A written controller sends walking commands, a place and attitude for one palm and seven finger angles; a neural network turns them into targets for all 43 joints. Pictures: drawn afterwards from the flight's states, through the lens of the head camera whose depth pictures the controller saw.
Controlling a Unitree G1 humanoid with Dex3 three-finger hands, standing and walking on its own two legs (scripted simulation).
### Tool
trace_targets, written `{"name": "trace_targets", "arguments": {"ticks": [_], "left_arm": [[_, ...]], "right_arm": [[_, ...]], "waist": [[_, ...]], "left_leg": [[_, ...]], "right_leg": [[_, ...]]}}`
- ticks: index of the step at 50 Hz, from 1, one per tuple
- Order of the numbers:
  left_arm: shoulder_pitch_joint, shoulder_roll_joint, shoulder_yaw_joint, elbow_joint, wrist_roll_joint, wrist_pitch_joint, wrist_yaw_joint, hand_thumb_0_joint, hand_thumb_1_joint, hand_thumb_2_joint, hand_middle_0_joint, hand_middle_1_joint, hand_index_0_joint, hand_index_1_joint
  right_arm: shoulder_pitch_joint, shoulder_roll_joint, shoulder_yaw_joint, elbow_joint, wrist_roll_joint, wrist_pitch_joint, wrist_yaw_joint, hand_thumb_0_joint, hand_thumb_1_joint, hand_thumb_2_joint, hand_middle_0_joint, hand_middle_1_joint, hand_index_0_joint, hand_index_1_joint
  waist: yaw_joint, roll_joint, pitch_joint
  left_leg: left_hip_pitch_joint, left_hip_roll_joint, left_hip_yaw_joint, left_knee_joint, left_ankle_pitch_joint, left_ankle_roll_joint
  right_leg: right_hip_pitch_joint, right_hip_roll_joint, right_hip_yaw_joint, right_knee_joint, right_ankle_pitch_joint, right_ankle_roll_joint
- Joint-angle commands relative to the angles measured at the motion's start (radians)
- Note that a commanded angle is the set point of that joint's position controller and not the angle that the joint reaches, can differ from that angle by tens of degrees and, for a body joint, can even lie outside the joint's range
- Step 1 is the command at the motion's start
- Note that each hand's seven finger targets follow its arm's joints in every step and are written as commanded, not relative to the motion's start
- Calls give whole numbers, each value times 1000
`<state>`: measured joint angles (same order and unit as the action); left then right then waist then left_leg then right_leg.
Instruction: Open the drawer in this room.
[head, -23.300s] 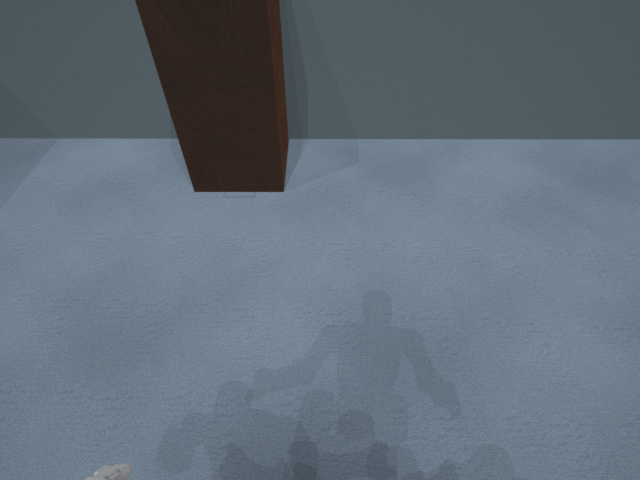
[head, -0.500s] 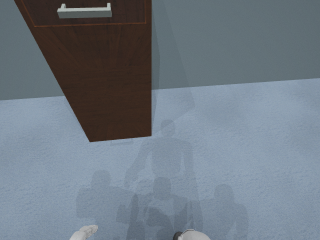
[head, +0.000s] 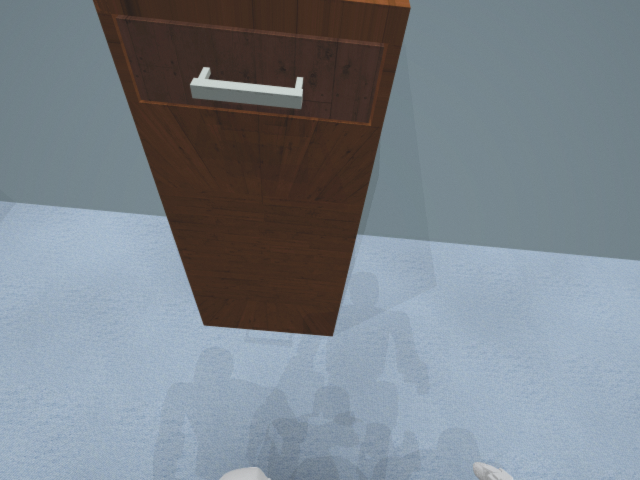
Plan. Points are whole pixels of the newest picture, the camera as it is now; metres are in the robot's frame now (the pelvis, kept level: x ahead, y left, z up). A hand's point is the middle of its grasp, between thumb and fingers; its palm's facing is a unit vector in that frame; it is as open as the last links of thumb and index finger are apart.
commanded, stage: come to a stop and stand still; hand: left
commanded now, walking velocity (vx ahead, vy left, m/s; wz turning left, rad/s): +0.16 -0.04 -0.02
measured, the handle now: (250, 86) +0.61 +0.18 +0.15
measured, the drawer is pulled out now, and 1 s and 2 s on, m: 0.00 0.00 0.00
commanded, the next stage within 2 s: look again from close up in 1.70 s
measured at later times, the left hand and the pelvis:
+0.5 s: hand (227, 465) +0.16 +0.14 -0.15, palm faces +0.03 -0.96 -0.28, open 7.3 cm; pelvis +0.09 -0.06 +0.01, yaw +1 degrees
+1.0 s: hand out of the picture +0.05 +0.20 -0.16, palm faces +0.09 -0.98 -0.20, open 7.4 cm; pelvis +0.04 -0.01 +0.02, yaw +2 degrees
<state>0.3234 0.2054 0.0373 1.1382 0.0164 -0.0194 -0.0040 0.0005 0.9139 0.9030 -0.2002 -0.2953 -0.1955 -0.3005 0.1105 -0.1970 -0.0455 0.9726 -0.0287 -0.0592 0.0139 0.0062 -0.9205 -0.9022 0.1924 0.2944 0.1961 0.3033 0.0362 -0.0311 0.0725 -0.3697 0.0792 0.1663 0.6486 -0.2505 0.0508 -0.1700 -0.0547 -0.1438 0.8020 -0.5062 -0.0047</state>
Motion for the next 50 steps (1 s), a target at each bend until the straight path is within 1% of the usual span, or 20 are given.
{"name": "trace_targets", "arguments": {"ticks": [1,3,7,10,15,17,18,19,20,22,25,32,37,40,43,44,45,46,47,50], "left_arm": [[-66,60,17,-97,3,-31,-6,0,900,900,-200,-300,-200,-300],[-16,30,13,-70,9,-18,-10,0,900,900,-200,-300,-200,-300],[47,-12,6,-41,3,8,9,0,900,900,-200,-300,-200,-300],[23,-14,-1,-46,1,24,24,0,900,900,-200,-300,-200,-300],[-35,36,10,-88,2,34,32,0,900,900,-200,-300,-200,-300],[4,58,24,-88,3,28,32,0,900,900,-200,-300,-200,-300],[26,99,33,-87,8,18,35,0,900,900,-200,-300,-200,-300],[23,178,45,-92,15,10,43,0,900,900,-200,-300,-200,-300],[52,200,52,-97,4,10,43,0,900,900,-200,-300,-200,-300],[-12,184,56,-113,2,17,53,0,900,900,-200,-300,-200,-300],[-94,152,52,-156,-2,21,60,0,900,900,-200,-300,-200,-300],[-117,172,53,-196,8,20,50,0,900,900,-200,-300,-200,-300],[-129,203,57,-213,21,26,34,0,900,900,-200,-300,-200,-300],[-120,217,57,-197,25,28,30,0,900,900,-200,-300,-200,-300],[-144,188,44,-173,8,37,28,0,900,900,-200,-300,-200,-300],[-135,142,30,-168,-3,40,24,0,900,900,-200,-300,-200,-300],[-105,72,14,-168,-11,41,18,0,900,900,-200,-300,-200,-300],[-103,43,11,-175,-11,40,16,0,900,900,-200,-300,-200,-300],[-137,62,17,-153,6,50,12,0,900,900,-200,-300,-200,-300],[-49,73,25,-94,8,37,-9,0,900,900,-200,-300,-200,-300]], "right_arm": [[225,-154,-28,31,1,12,-28,0,-900,-900,200,300,200,300],[184,-105,-12,33,6,-6,-32,0,-900,-900,200,300,200,300],[178,-61,-3,58,16,-13,-44,0,-900,-900,200,300,200,300],[168,-66,-1,80,17,2,-52,0,-900,-900,200,300,200,300],[165,-105,-37,107,13,47,-56,0,-900,-900,200,300,200,300],[148,-107,-50,102,13,63,-53,0,-900,-900,200,300,200,300],[162,-85,-52,95,16,68,-49,0,-900,-900,200,300,200,300],[221,-35,-50,89,24,72,-42,0,-900,-900,200,300,200,300],[208,-29,-50,71,31,89,-44,0,-900,-900,200,300,200,300],[159,-45,-53,67,28,109,-47,0,-900,-900,200,300,200,300],[135,-62,-53,65,18,124,-32,0,-900,-900,200,300,200,300],[110,-98,-45,33,6,137,-9,0,-900,-900,200,300,200,300],[106,-98,-29,12,10,118,-1,0,-900,-900,200,300,200,300],[120,-80,-16,5,17,98,-3,0,-900,-900,200,300,200,300],[292,-59,-2,63,15,75,-14,0,-900,-900,200,300,200,300],[314,-91,-4,71,10,65,-18,0,-900,-900,200,300,200,300],[290,-151,-14,56,-1,57,-22,0,-900,-900,200,300,200,300],[202,-204,-15,19,-2,63,-33,0,-900,-900,200,300,200,300],[133,-186,-10,18,-2,57,-34,0,-900,-900,200,300,200,300],[130,-116,12,44,9,36,-51,0,-900,-900,200,300,200,300]], "waist": [[-90,173,-34],[-51,128,-48],[-11,90,-99],[-13,130,-88],[-32,213,-33],[-5,194,-42],[2,93,-78],[-17,-123,-139],[16,-219,-161],[6,-177,-151],[-9,-93,-157],[-8,-148,-115],[-3,-184,-76],[4,-175,-69],[-66,-116,-109],[-72,11,-81],[-61,234,-36],[-40,272,43],[-40,330,83],[-1,204,79]], "left_leg": [[284,317,-409,-424,57,112],[248,246,-250,-428,230,77],[253,200,-117,-382,650,72],[260,195,-86,-336,809,67],[293,211,-124,-249,768,70],[263,177,-103,-160,638,25],[205,115,-65,-57,430,-21],[55,-3,-13,121,20,-72],[11,-85,-68,333,-412,-80],[-64,-79,-216,564,-385,-78],[-120,-68,-239,658,-206,-97],[-106,-58,-228,536,-97,-121],[10,-44,-153,244,-158,-101],[98,-54,-114,47,-215,-81],[336,-80,-69,-280,-63,-60],[347,-20,-165,-392,-126,-45],[246,166,-418,-531,-352,2],[56,267,-526,-600,-444,52],[-45,254,-523,-655,-492,42],[120,153,-345,-571,-199,22]], "right_leg": [[-430,-60,127,412,72,-8],[-369,-72,118,361,165,14],[-294,-65,119,251,236,48],[-231,-43,94,75,245,56],[-184,-19,57,-148,205,32],[-105,-30,56,-282,370,24],[-12,-95,106,-348,717,18],[123,-287,291,-329,1163,-64],[113,-413,356,-365,1435,-174],[72,-401,357,-375,1294,-208],[72,-321,251,-374,1077,-154],[1,-274,259,-508,503,-115],[-68,-246,276,-615,103,-105],[-94,-236,302,-641,39,-121],[-182,-155,227,-587,-12,-45],[-247,-93,185,-475,-34,-9],[-296,-5,104,-264,40,21],[-283,22,80,-152,66,21],[-232,4,141,-71,103,23],[-311,27,148,79,198,27]]}}
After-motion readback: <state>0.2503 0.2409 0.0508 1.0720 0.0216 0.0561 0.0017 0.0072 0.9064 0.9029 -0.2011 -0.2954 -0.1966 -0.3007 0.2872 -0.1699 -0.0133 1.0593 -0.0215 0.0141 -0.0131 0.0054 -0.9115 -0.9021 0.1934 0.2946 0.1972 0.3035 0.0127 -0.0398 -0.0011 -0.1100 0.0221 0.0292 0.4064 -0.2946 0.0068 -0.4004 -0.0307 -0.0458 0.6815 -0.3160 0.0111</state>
